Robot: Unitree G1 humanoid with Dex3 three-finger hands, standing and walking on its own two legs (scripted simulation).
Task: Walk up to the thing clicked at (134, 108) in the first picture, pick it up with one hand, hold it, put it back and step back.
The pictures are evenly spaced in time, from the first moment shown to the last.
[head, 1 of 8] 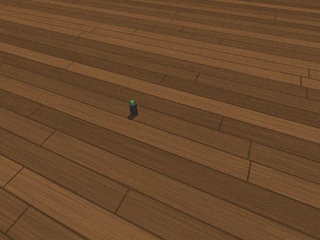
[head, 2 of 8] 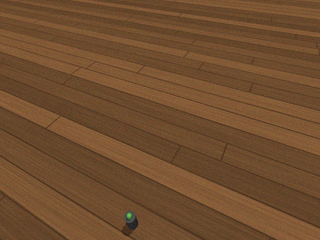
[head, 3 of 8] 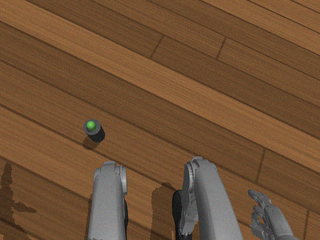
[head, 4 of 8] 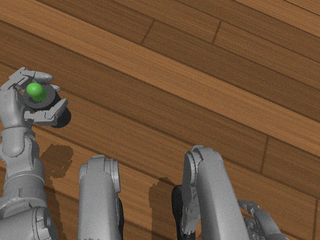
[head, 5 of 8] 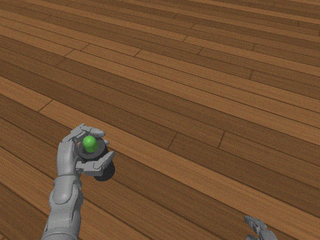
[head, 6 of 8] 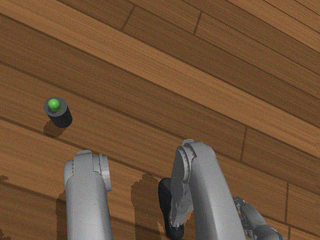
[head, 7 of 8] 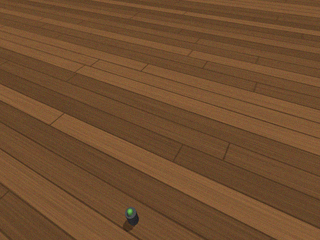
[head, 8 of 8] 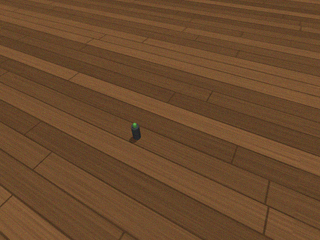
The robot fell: no
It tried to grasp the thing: yes
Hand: left
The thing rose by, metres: 0.68
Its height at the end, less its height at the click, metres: +0.00
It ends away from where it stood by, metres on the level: 0.01
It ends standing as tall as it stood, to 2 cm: yes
